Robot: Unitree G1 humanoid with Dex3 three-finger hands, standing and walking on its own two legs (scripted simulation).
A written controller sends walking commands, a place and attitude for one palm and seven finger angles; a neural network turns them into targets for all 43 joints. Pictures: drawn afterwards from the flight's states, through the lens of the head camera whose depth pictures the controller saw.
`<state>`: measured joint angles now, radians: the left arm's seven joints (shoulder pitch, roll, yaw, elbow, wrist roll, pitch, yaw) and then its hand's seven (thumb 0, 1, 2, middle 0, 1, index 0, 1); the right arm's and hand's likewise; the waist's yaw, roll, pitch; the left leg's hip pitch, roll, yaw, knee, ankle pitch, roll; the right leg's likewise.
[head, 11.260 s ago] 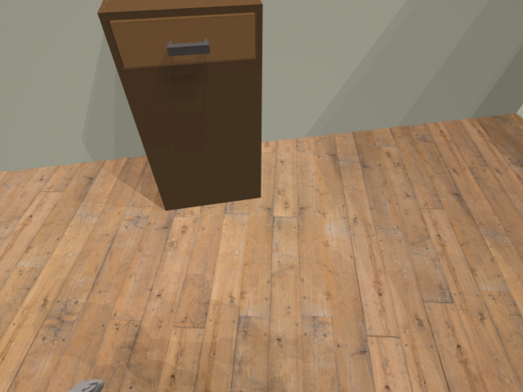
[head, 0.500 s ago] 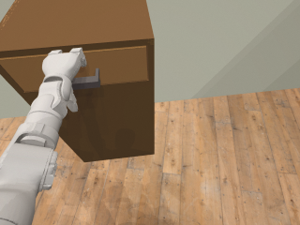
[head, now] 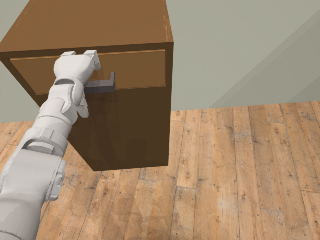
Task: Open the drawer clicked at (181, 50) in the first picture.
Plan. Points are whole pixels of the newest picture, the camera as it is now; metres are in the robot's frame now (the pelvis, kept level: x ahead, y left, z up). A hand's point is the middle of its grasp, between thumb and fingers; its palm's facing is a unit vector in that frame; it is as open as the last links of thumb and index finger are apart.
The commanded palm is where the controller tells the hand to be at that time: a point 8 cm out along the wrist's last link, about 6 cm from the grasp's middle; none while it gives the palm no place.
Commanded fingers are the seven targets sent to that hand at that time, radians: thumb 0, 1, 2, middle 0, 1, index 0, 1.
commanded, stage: lower the fingers behind the handle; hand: left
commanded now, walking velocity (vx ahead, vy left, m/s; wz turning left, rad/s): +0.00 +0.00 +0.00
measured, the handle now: (94, 81) +0.56 +0.19 +0.05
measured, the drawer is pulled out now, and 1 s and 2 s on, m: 0.00 0.00 0.00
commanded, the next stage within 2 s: close the thumb around the handle in 1.58 s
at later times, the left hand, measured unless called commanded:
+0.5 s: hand (88, 93) +0.50 +0.19 +0.07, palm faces -0.04 -0.02 -1.00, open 13.8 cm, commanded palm +0.48 +0.20 +0.13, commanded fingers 0.00 -0.50 0.30 -0.30 -1.20 -0.30 -1.20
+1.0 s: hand (89, 101) +0.49 +0.20 +0.04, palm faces -0.05 -0.01 -1.00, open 13.8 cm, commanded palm +0.48 +0.20 +0.09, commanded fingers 0.00 -0.50 0.30 -0.30 -1.20 -0.30 -1.20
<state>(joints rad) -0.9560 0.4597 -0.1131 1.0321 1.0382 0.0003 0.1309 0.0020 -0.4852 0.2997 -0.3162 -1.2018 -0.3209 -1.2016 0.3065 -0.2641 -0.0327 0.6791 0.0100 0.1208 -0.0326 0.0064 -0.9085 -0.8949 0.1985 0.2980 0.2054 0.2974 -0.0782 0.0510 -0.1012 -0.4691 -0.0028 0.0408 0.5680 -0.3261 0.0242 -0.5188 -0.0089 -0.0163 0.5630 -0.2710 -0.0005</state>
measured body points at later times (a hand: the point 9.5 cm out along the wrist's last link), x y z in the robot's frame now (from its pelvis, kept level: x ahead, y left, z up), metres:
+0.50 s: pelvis +0.00 +0.00 +0.00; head +0.08 -0.01 +0.44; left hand +0.49 +0.19 +0.12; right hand +0.01 -0.27 -0.14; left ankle -0.04 +0.10 -0.73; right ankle -0.01 -0.12 -0.73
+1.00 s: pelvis +0.00 +0.00 -0.01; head +0.09 -0.01 +0.43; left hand +0.49 +0.20 +0.09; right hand +0.00 -0.27 -0.14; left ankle -0.04 +0.10 -0.73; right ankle -0.01 -0.12 -0.73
